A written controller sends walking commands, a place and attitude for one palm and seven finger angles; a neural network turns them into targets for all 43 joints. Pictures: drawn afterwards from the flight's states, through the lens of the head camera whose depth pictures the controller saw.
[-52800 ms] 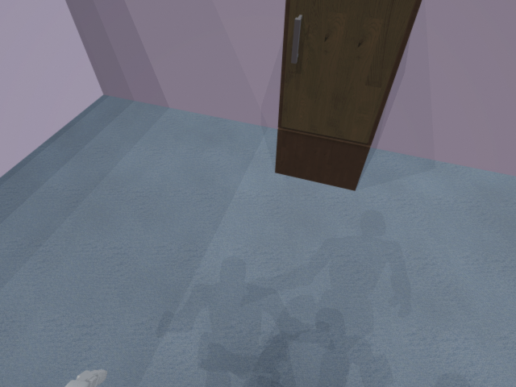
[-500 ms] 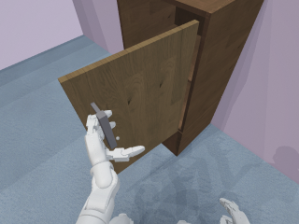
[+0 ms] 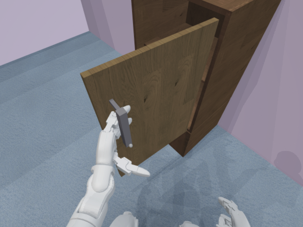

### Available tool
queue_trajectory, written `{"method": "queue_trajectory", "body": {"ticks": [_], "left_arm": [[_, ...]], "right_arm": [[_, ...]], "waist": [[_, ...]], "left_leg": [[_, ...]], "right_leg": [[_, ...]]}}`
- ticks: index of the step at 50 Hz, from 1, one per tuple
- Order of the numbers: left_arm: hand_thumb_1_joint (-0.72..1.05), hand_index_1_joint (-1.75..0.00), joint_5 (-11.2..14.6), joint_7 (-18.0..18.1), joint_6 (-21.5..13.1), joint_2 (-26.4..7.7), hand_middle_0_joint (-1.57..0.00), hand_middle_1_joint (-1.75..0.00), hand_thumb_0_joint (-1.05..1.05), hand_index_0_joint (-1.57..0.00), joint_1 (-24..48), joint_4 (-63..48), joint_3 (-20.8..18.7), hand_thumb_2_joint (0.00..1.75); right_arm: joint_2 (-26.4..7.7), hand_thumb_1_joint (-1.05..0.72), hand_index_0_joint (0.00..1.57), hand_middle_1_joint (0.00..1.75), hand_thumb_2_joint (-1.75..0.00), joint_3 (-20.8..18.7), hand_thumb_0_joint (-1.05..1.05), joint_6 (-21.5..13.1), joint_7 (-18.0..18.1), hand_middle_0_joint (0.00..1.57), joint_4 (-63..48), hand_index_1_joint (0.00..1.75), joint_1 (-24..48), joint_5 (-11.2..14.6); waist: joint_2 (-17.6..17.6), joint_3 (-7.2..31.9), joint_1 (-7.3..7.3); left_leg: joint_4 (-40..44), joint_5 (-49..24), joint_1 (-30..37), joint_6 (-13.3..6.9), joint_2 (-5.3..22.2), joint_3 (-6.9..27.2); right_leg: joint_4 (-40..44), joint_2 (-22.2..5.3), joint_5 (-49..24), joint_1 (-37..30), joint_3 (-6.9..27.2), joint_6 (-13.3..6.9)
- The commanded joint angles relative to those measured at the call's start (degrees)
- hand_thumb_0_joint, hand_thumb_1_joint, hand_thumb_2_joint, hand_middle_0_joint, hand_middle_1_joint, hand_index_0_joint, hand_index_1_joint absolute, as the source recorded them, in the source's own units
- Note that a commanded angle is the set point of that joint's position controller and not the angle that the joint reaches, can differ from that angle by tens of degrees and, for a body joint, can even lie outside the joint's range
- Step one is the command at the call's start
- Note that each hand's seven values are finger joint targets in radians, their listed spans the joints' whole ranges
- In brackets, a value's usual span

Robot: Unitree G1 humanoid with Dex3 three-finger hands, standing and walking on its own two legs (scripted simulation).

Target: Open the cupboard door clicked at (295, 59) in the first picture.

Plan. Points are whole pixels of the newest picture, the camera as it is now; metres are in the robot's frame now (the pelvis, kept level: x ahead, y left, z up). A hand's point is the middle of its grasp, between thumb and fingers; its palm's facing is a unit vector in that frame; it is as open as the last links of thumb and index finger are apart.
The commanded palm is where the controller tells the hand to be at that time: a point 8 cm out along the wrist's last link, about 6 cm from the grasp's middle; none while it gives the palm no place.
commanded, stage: slide the hand sideways off the handle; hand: left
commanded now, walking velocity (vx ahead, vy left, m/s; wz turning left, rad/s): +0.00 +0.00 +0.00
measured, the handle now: (120, 124) +0.37 +0.11 +0.06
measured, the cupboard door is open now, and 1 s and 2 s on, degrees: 84 86 86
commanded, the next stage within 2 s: draw the hand back to the body in 1.06 s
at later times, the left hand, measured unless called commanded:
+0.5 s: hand (123, 159) +0.27 +0.09 +0.05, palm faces -0.07 -1.00 -0.01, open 16.2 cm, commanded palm +0.25 +0.16 +0.05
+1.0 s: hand (95, 175) +0.23 +0.15 +0.05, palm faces +0.00 -1.00 -0.05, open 16.3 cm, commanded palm +0.21 +0.21 +0.05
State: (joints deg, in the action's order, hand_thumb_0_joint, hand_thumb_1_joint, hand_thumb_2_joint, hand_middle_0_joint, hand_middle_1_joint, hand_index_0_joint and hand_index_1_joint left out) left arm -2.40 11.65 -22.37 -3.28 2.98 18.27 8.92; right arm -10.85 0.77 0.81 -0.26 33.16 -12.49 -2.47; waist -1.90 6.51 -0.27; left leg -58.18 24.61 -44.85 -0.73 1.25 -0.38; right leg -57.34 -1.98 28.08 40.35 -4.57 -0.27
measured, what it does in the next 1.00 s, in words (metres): stands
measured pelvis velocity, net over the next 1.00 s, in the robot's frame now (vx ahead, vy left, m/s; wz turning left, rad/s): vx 0.01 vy -0.02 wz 0.00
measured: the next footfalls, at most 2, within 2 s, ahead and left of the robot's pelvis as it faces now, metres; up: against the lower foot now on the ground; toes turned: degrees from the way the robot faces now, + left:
none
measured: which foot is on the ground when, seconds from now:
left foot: down 0.00-1.00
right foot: down 0.00-1.00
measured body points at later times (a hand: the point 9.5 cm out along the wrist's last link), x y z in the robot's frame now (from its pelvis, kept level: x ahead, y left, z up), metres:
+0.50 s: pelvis +0.00 +0.00 +0.00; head +0.05 -0.01 +0.45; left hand +0.27 +0.14 +0.05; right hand +0.17 -0.22 -0.09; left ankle +0.04 +0.11 -0.67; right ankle +0.00 -0.12 -0.67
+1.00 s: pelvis +0.01 -0.02 -0.01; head +0.07 -0.03 +0.44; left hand +0.23 +0.20 +0.05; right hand +0.19 -0.26 -0.09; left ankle +0.04 +0.11 -0.67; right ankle +0.00 -0.12 -0.67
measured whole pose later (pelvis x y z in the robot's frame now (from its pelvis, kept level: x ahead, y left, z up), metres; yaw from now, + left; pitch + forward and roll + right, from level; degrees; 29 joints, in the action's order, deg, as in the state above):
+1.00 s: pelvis +0.01 -0.02 -0.01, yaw +0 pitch +13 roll -1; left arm 13.7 -11.7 -22.0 -11.1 -23.5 -3.0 -5.5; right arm -14.0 0.2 -4.8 2.7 27.9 -13.8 0.3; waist -2.4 7.4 0.3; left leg -62.2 27.8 -47.2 1.0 2.6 0.8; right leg -61.4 -0.6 31.5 42.7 -5.4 -1.7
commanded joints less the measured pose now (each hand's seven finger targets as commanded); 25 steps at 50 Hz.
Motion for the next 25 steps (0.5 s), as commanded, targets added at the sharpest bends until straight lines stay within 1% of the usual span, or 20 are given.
{"method": "queue_trajectory", "body": {"ticks": [1,2,4,5,6,7,8,9,10,11,12,13,14,15,17,20,21,22,23,25], "left_arm": [[-0.5,-0.3,9.1,-13.8,-2.8,5.3,-0.15,-0.3,0.0,-0.15,14.4,-14.9,5.3,0.3],[-0.5,-0.3,10.6,-13.0,-2.1,4.7,-0.15,-0.3,0.0,-0.15,12.4,-14.9,3.2,0.3],[-0.5,-0.3,10.4,-10.3,-1.6,3.7,-0.15,-0.3,0.0,-0.15,11.2,-16.4,1.2,0.3],[-0.5,-0.3,9.3,-8.7,-1.6,1.6,-0.15,-0.3,0.0,-0.15,9.5,-16.1,-0.7,0.3],[-0.5,-0.3,7.9,-7.4,-1.8,1.0,-0.15,-0.3,0.0,-0.15,9.1,-16.9,-0.9,0.3],[-0.5,-0.3,6.6,-6.5,-2.0,1.7,-0.15,-0.3,0.0,-0.15,8.7,-17.1,0.1,0.3],[-0.5,-0.3,5.4,-5.8,-2.2,0.5,-0.15,-0.3,0.0,-0.15,7.8,-17.4,-0.7,0.3],[-0.5,-0.3,4.8,-5.5,-2.4,0.6,-0.15,-0.3,0.0,-0.15,7.8,-17.9,-0.3,0.3],[-0.5,-0.3,4.4,-5.3,-2.6,-1.6,-0.15,-0.3,0.0,-0.15,6.0,-18.5,-2.4,0.3],[-0.5,-0.3,4.2,-5.4,-2.7,-1.6,-0.15,-0.3,0.0,-0.15,5.2,-19.6,-2.3,0.3],[-0.5,-0.3,4.7,-5.6,-2.5,-1.6,-0.15,-0.3,0.0,-0.15,2.6,-19.4,-2.8,0.3],[-0.5,-0.3,5.0,-6.0,-2.3,-1.8,-0.15,-0.3,0.0,-0.15,2.2,-19.8,-3.0,0.3],[-0.5,-0.3,5.3,-6.1,-2.2,-2.4,-0.15,-0.3,0.0,-0.15,2.8,-20.7,-3.4,0.3],[-0.5,-0.3,5.3,-6.3,-2.1,-3.3,-0.15,-0.3,0.0,-0.15,2.4,-21.3,-4.2,0.3],[-0.5,-0.3,6.0,-7.1,-2.0,-2.7,-0.15,-0.3,0.0,-0.15,0.0,-22.8,-4.0,0.3],[-0.5,-0.3,7.0,-8.1,-1.8,-3.3,-0.15,-0.3,0.0,-0.15,-2.2,-24.8,-4.6,0.3],[-0.5,-0.3,7.5,-8.4,-1.7,-3.8,-0.15,-0.3,0.0,-0.15,-4.3,-24.7,-5.4,0.3],[-0.5,-0.3,7.6,-8.9,-1.8,-3.8,-0.15,-0.3,0.0,-0.15,-4.1,-25.7,-5.0,0.3],[-0.5,-0.3,7.9,-9.3,-1.8,-4.9,-0.15,-0.3,0.0,-0.15,-4.3,-25.4,-6.2,0.3],[-0.5,-0.3,8.2,-10.3,-1.9,-5.2,-0.15,-0.3,0.0,-0.15,-5.7,-26.4,-6.5,0.3]], "right_arm": [[-7.5,-0.9,0.2,0.3,-0.9,-2.0,0.0,-4.0,1.6,0.2,-9.8,0.3,2.8,3.0],[-7.8,-0.9,0.2,0.3,-0.9,-2.0,0.0,-4.4,1.6,0.2,-10.1,0.3,3.0,3.2],[-8.0,-0.9,0.2,0.3,-0.9,-2.1,0.0,-5.0,1.2,0.2,-10.6,0.3,3.1,3.0],[-8.3,-0.9,0.2,0.3,-0.9,-2.0,0.0,-5.1,0.9,0.2,-10.8,0.3,2.8,2.8],[-8.2,-0.9,0.2,0.3,-0.9,-2.1,0.0,-5.1,0.6,0.2,-11.1,0.3,2.9,2.5],[-8.0,-0.9,0.2,0.3,-0.9,-2.2,0.0,-5.2,0.2,0.2,-11.3,0.3,2.8,2.2],[-8.0,-0.9,0.2,0.3,-0.9,-2.3,0.0,-5.0,0.0,0.2,-11.5,0.3,2.5,2.1],[-8.0,-0.9,0.2,0.3,-0.9,-2.3,0.0,-5.0,-0.2,0.2,-11.8,0.3,2.5,1.9],[-8.2,-0.9,0.2,0.3,-0.9,-2.5,0.0,-4.8,-0.2,0.2,-12.0,0.3,2.5,1.8],[-7.9,-0.9,0.2,0.3,-0.9,-2.4,0.0,-4.8,-0.2,0.2,-12.3,0.3,2.7,1.8],[-7.8,-0.9,0.2,0.3,-0.9,-2.3,0.0,-4.6,-0.3,0.2,-12.5,0.3,2.7,1.9],[-7.8,-0.9,0.2,0.3,-0.9,-2.2,0.0,-4.4,-0.3,0.2,-12.8,0.3,3.0,2.0],[-7.9,-0.9,0.2,0.3,-0.9,-2.1,0.0,-4.3,-0.1,0.2,-13.0,0.3,3.2,2.0],[-8.0,-0.9,0.2,0.3,-0.9,-2.2,0.0,-4.3,0.1,0.2,-13.0,0.3,3.1,2.0],[-7.7,-0.9,0.2,0.3,-0.9,-2.2,0.0,-4.4,0.3,0.2,-13.3,0.3,3.2,2.2],[-7.9,-0.9,0.2,0.3,-0.9,-2.1,0.0,-4.7,0.6,0.2,-13.3,0.3,3.0,2.3],[-7.8,-0.9,0.2,0.3,-0.9,-2.2,0.0,-4.9,0.7,0.2,-13.4,0.3,3.2,2.3],[-7.8,-0.9,0.2,0.3,-0.9,-2.1,0.0,-5.0,0.8,0.2,-13.5,0.3,3.2,2.3],[-8.0,-0.9,0.2,0.3,-0.9,-2.1,0.0,-5.1,0.9,0.2,-13.3,0.3,3.0,2.4],[-8.1,-0.9,0.2,0.3,-0.9,-2.2,0.0,-5.4,1.2,0.2,-13.2,0.3,2.8,2.3]], "waist": [[1.3,12.5,-3.32],[2.7,11.7,-2.41],[3.4,12.1,-1.52],[3.9,12.2,-0.73],[3.3,12.5,-0.51],[3.5,11.7,-0.94],[3.3,11.8,-0.57],[4.0,11.9,-0.85],[3.4,13.2,0.08],[2.5,13.7,0.2],[2.5,12.8,0.58],[2.7,11.8,0.46],[2.6,12.0,0.35],[3.6,12.2,0.26],[1.8,12.3,0.39],[2.9,12.3,0.05],[3.0,12.2,0.34],[2.0,11.7,-0.08],[2.8,10.9,-0.22],[3.2,11.6,-0.4]], "left_leg": [[10.4,-6.4,16.4,0.0,-0.7,3.5],[11.0,-4.6,15.4,0.2,-0.6,3.9],[11.5,-3.4,14.6,0.3,-0.8,4.1],[11.7,-3.3,13.7,0.3,-0.9,4.2],[11.5,-3.7,13.6,0.4,-0.8,4.0],[11.0,-3.9,13.2,0.2,-0.9,3.6],[10.8,-3.4,12.5,0.3,-0.8,3.7],[10.6,-3.4,12.3,0.2,-0.8,3.6],[10.3,-4.1,12.0,0.1,-0.9,3.3],[10.0,-4.9,12.5,0.1,-0.9,2.7],[10.2,-4.6,12.1,0.2,-0.9,2.5],[10.5,-3.8,11.6,0.3,-0.9,2.5],[10.3,-3.5,11.4,0.2,-0.9,2.4],[10.1,-4.1,11.1,0.0,-0.9,2.5],[9.9,-5.2,11.7,0.1,-0.9,2.0],[9.4,-6.3,11.5,0.0,-0.9,2.1],[9.2,-6.4,11.4,0.0,-0.9,1.9],[9.0,-6.0,11.1,0.0,-1.0,1.8],[8.8,-5.6,10.6,0.0,-1.0,1.9],[8.1,-6.5,10.3,-0.2,-1.1,1.8]], "right_leg": [[10.3,2.8,-10.6,-1.8,0.5,-1.7],[10.4,2.8,-9.0,-1.7,0.1,-1.6],[9.6,2.7,-7.8,-1.9,-0.2,-1.5],[9.1,2.7,-7.5,-2.2,-0.1,-1.6],[8.5,2.6,-7.6,-2.0,-0.1,-1.7],[8.5,2.5,-7.7,-1.5,0.1,-1.6],[8.0,2.5,-7.1,-1.4,0.2,-1.7],[8.0,2.4,-7.2,-1.4,0.3,-1.7],[7.9,2.5,-7.5,-2.3,0.7,-1.9],[7.9,2.4,-8.2,-2.6,0.9,-1.9],[8.2,2.6,-8.0,-3.0,0.9,-1.9],[8.4,2.6,-7.4,-2.9,0.8,-1.9],[8.5,2.6,-7.2,-3.0,1.1,-1.8],[8.5,2.7,-7.6,-3.5,1.2,-1.9],[8.5,2.7,-8.7,-3.6,1.2,-1.8],[8.5,2.9,-9.9,-4.3,1.2,-1.7],[8.5,2.9,-10.2,-4.2,1.3,-1.5],[8.5,2.9,-10.0,-3.8,1.3,-1.5],[8.6,2.9,-9.7,-3.5,1.4,-1.4],[8.4,2.9,-10.6,-3.9,1.6,-1.4]]}}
